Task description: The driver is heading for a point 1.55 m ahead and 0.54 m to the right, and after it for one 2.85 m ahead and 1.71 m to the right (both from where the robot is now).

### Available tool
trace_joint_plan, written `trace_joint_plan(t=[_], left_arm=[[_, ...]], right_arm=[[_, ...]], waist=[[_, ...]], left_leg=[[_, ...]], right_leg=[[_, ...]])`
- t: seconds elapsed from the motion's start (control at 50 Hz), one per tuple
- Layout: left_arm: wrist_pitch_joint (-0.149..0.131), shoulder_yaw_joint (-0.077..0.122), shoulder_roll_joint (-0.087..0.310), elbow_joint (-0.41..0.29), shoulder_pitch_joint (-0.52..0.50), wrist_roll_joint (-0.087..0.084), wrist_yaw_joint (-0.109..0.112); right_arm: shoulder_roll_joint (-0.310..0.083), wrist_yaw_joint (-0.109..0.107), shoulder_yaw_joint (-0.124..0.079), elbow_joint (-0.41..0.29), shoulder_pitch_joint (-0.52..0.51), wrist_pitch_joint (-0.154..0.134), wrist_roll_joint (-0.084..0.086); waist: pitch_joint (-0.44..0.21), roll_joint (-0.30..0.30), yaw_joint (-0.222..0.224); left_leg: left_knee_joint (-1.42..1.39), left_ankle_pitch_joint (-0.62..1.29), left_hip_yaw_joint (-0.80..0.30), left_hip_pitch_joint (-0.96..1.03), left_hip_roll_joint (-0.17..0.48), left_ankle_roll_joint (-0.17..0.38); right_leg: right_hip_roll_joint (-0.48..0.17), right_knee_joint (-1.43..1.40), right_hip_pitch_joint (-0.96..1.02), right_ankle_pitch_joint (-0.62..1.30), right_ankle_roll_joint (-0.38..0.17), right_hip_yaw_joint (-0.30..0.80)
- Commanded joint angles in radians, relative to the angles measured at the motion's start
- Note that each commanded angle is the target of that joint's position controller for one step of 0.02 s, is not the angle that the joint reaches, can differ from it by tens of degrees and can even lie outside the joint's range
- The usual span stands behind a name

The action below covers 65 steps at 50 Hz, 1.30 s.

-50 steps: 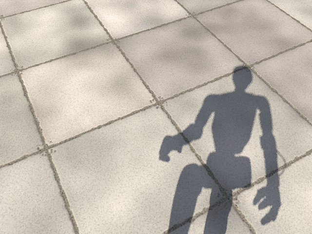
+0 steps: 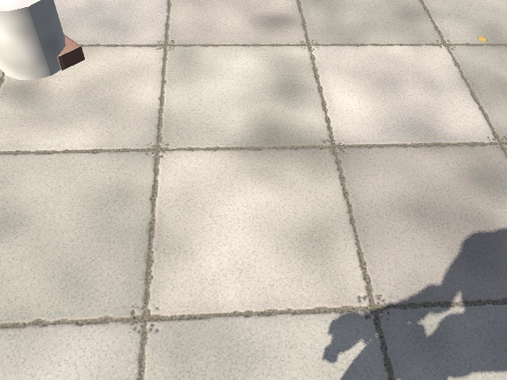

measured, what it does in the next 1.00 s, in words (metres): steps on the spot, turning right: right foot, then left foot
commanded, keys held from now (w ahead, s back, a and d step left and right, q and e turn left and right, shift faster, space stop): e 0.94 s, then no key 0.06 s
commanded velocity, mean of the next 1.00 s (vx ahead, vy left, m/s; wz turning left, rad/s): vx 0.01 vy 0.00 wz -0.47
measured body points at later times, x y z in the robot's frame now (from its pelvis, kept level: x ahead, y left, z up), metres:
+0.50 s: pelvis +0.01 -0.03 +0.00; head +0.05 -0.04 +0.45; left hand +0.15 +0.24 -0.12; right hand +0.07 -0.32 -0.12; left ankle +0.04 +0.10 -0.70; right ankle -0.02 -0.13 -0.74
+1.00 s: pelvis +0.00 +0.00 +0.00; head +0.03 -0.01 +0.45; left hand +0.26 +0.16 -0.12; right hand -0.06 -0.29 -0.11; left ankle +0.06 +0.09 -0.74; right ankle -0.07 -0.09 -0.71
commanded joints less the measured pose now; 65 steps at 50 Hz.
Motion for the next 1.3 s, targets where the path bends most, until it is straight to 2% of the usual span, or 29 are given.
trace_joint_plan(t=[0.02, 0.1, 0.16, 0.18, 0.2, 0.22, 0.24, 0.26, 0.32, 0.48, 0.54, 0.58, 0.6, 0.62, 0.64, 0.66, 0.68, 0.7, 0.76, 0.88, 0.98, 1.04, 1.06, 1.08, 1.1, 1.12, 1.16, 1.2, 1.3], left_arm=[[-0.002, 0.012, 0.076, -0.033, 0.019, -0.007, 0.0], [-0.015, 0.015, 0.079, -0.039, 0.041, -0.013, 0.004], [-0.034, 0.01, 0.065, -0.026, 0.1, -0.012, 0.007], [-0.042, 0.02, 0.115, -0.029, 0.114, 0.001, 0.01], [-0.047, 0.045, 0.217, -0.044, 0.111, 0.001, 0.008], [-0.044, 0.052, 0.215, -0.034, 0.15, -0.005, -0.002], [-0.044, 0.053, 0.201, -0.03, 0.171, -0.005, -0.002], [-0.038, 0.053, 0.186, -0.035, 0.129, -0.009, 0.002], [-0.023, 0.054, 0.162, -0.065, 0.06, -0.013, 0.005], [-0.009, 0.082, 0.218, -0.078, 0.104, -0.006, -0.003], [-0.001, 0.088, 0.233, -0.101, 0.041, -0.005, -0.015], [0.004, 0.087, 0.23, -0.12, -0.029, -0.017, -0.018], [0.001, 0.078, 0.199, -0.131, -0.033, -0.021, -0.017], [-0.003, 0.057, 0.104, -0.133, 0.055, -0.014, -0.017], [0.003, 0.071, 0.164, -0.137, 0.066, -0.003, -0.006], [0.007, 0.082, 0.212, -0.122, 0.061, 0.01, -0.007], [0.011, 0.087, 0.21, -0.104, 0.054, 0.008, -0.017], [0.017, 0.086, 0.2, -0.093, 0.068, 0.001, -0.028], [0.026, 0.076, 0.182, -0.095, 0.056, -0.006, -0.057], [0.038, 0.054, 0.155, -0.147, -0.045, -0.007, -0.072], [0.033, 0.036, 0.135, -0.178, -0.059, -0.019, -0.075], [0.015, 0.028, 0.122, -0.158, 0.016, -0.011, -0.061], [0.001, 0.03, 0.149, -0.153, 0.032, 0.006, -0.05], [-0.015, 0.039, 0.231, -0.167, 0.041, 0.02, -0.039], [-0.02, 0.053, 0.294, -0.171, 0.034, 0.001, -0.035], [-0.023, 0.039, 0.234, -0.16, 0.037, -0.006, -0.034], [-0.023, 0.008, 0.153, -0.164, -0.076, -0.001, -0.025], [-0.029, 0.001, 0.145, -0.155, -0.073, -0.006, -0.011], [-0.039, -0.019, 0.119, -0.11, -0.045, -0.002, -0.007]], right_arm=[[-0.127, -0.011, -0.016, -0.03, 0.017, -0.006, -0.007], [-0.167, -0.032, -0.03, -0.022, 0.026, 0.011, 0.009], [-0.176, -0.047, -0.04, -0.018, 0.02, 0.019, 0.019], [-0.155, -0.047, -0.038, -0.035, 0.017, 0.018, 0.019], [-0.104, -0.043, -0.03, -0.07, 0.013, 0.017, 0.026], [-0.098, -0.048, -0.028, -0.078, -0.063, 0.028, 0.021], [-0.104, -0.041, -0.03, -0.078, -0.064, 0.036, 0.014], [-0.099, -0.035, -0.032, -0.072, -0.061, 0.04, 0.017], [-0.124, -0.023, -0.038, -0.076, -0.054, 0.04, 0.012], [-0.124, -0.024, -0.02, -0.141, -0.118, 0.035, 0.03], [-0.137, -0.027, -0.019, -0.149, -0.073, 0.027, 0.035], [-0.134, -0.034, -0.019, -0.133, 0.009, 0.015, 0.029], [-0.173, -0.044, -0.028, -0.129, 0.038, 0.006, 0.017], [-0.255, -0.053, -0.038, -0.146, 0.029, 0.005, 0.004], [-0.309, -0.044, -0.049, -0.162, -0.007, 0.017, 0.008], [-0.25, -0.036, -0.037, -0.172, -0.018, 0.02, 0.009], [-0.191, -0.032, -0.021, -0.182, -0.068, 0.019, 0.015], [-0.168, -0.031, -0.013, -0.196, -0.109, 0.021, 0.009], [-0.17, -0.037, -0.016, -0.193, -0.072, 0.014, 0.006], [-0.2, -0.03, -0.034, -0.167, 0.023, 0.009, 0.004], [-0.233, -0.007, -0.047, -0.159, 0.013, 0.012, -0.001], [-0.24, 0.002, -0.048, -0.149, -0.01, 0.024, 0.017], [-0.223, 0.005, -0.045, -0.137, 0.022, 0.028, 0.02], [-0.136, 0.013, -0.023, -0.159, 0.069, 0.034, 0.007], [-0.118, -0.004, -0.012, -0.189, 0.009, 0.054, 0.013], [-0.166, -0.009, -0.023, -0.174, -0.003, 0.069, 0.019], [-0.163, 0.001, -0.027, -0.134, 0.026, 0.068, 0.028], [-0.176, 0.006, -0.033, -0.099, 0.069, 0.065, 0.008], [-0.119, 0.008, -0.014, -0.068, 0.055, 0.075, 0.018]], waist=[[-0.076, 0.141, -0.012], [-0.064, 0.129, -0.01], [-0.063, 0.087, 0.028], [-0.074, 0.014, 0.013], [-0.06, -0.133, -0.019], [-0.026, -0.186, 0.055], [-0.032, -0.105, 0.049], [-0.029, -0.056, 0.025], [-0.064, -0.067, 0.003], [-0.111, -0.102, 0.061], [-0.111, -0.118, 0.037], [-0.102, -0.101, -0.022], [-0.102, -0.036, -0.026], [-0.121, 0.212, 0.026], [-0.106, 0.296, 0.023], [-0.069, 0.191, 0.034], [-0.024, 0.141, 0.051], [-0.013, 0.148, 0.067], [-0.042, 0.196, 0.041], [-0.055, 0.199, -0.016], [-0.074, 0.226, -0.017], [-0.09, 0.193, 0.035], [-0.095, 0.118, 0.044], [-0.126, -0.152, 0.018], [-0.084, -0.214, 0.047], [-0.066, -0.105, 0.05], [-0.012, -0.089, -0.008], [-0.052, -0.105, -0.008], [-0.062, -0.067, 0.011]], left_leg=[[-0.128, 0.004, -0.177, 0.024, 0.301, 0.083], [-0.033, 0.148, -0.204, 0.112, 0.359, 0.114], [0.082, 0.25, -0.15, 0.098, 0.335, 0.05], [0.185, 0.172, -0.096, 0.042, 0.278, 0.003], [0.313, -0.104, 0.024, -0.122, 0.125, -0.06], [0.472, -0.432, 0.043, -0.243, 0.037, -0.091], [0.624, -0.465, -0.01, -0.27, 0.055, -0.104], [0.676, -0.414, -0.034, -0.284, 0.072, -0.115], [0.685, -0.322, -0.035, -0.305, 0.087, -0.152], [0.449, -0.322, -0.036, -0.226, 0.084, -0.161], [0.316, -0.309, -0.042, -0.105, 0.065, -0.143], [0.073, -0.167, -0.035, 0.055, 0.06, -0.133], [-0.048, -0.12, -0.106, 0.164, 0.146, -0.116], [-0.119, -0.073, -0.365, 0.26, 0.424, -0.06], [-0.11, 0.068, -0.509, 0.142, 0.542, 0.067], [-0.104, 0.093, -0.458, 0.094, 0.525, 0.104], [-0.095, 0.093, -0.346, 0.049, 0.457, 0.086], [-0.087, 0.11, -0.245, 0.042, 0.391, 0.057], [-0.054, 0.239, -0.118, 0.121, 0.335, 0.055], [-0.035, 0.228, -0.091, 0.223, 0.408, 0.097], [0.018, 0.289, -0.031, 0.137, 0.417, 0.086], [0.126, 0.274, 0.006, 0.079, 0.393, 0.032], [0.201, 0.163, 0.04, 0.0, 0.365, -0.029], [0.433, -0.256, 0.126, -0.184, 0.269, -0.104], [0.527, -0.512, 0.068, -0.227, 0.153, -0.126], [0.597, -0.493, -0.002, -0.199, 0.18, -0.129], [0.588, -0.366, -0.023, -0.195, 0.184, -0.13], [0.607, -0.304, -0.006, -0.177, 0.167, -0.141], [0.441, -0.295, -0.015, -0.103, 0.162, -0.155]], right_leg=[[0.029, -0.091, 0.133, -0.043, -0.016, -0.02], [0.066, -0.185, 0.136, -0.145, -0.043, -0.048], [0.068, -0.453, 0.253, 0.059, -0.075, -0.024], [-0.013, -0.506, 0.298, 0.172, -0.107, 0.109], [-0.204, -0.495, 0.36, 0.541, -0.199, 0.354], [-0.299, -0.528, 0.365, 0.741, -0.324, 0.451], [-0.271, -0.534, 0.372, 0.738, -0.356, 0.409], [-0.206, -0.527, 0.366, 0.68, -0.328, 0.339], [-0.098, -0.491, 0.414, 0.697, -0.261, 0.252], [-0.091, -0.442, 0.435, 0.658, -0.257, 0.363], [-0.069, -0.433, 0.365, 0.599, -0.222, 0.418], [-0.015, -0.397, 0.278, 0.449, -0.157, 0.424], [0.039, -0.337, 0.183, 0.267, -0.104, 0.391], [0.167, -0.115, 0.061, -0.12, -0.049, 0.216], [0.238, 0.041, -0.015, -0.347, -0.036, 0.087], [0.173, 0.18, -0.008, -0.31, -0.036, 0.097], [0.154, 0.237, -0.002, -0.242, -0.034, 0.095], [0.149, 0.274, 0.004, -0.189, -0.024, 0.075], [0.141, 0.302, -0.025, -0.124, 0.014, 0.026], [0.096, 0.112, -0.029, -0.148, 0.027, -0.016], [0.098, -0.105, 0.156, -0.176, -0.018, -0.084], [0.12, -0.402, 0.319, 0.006, -0.059, -0.107], [0.09, -0.544, 0.42, 0.123, -0.069, -0.034], [-0.181, -0.621, 0.549, 0.254, -0.11, 0.295], [-0.329, -0.582, 0.384, 0.483, -0.263, 0.407], [-0.283, -0.567, 0.365, 0.509, -0.3, 0.335], [-0.157, -0.577, 0.343, 0.456, -0.238, 0.192], [-0.113, -0.551, 0.401, 0.603, -0.222, 0.133], [-0.116, -0.564, 0.41, 0.457, -0.219, 0.117]])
